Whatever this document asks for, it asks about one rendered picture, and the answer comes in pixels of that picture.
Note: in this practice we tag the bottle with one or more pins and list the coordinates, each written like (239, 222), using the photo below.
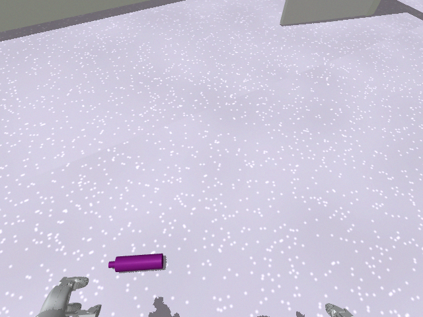
(138, 262)

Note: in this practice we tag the left robot hand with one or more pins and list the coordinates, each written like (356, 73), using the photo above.
(59, 296)

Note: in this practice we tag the right robot hand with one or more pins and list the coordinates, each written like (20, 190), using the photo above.
(335, 311)

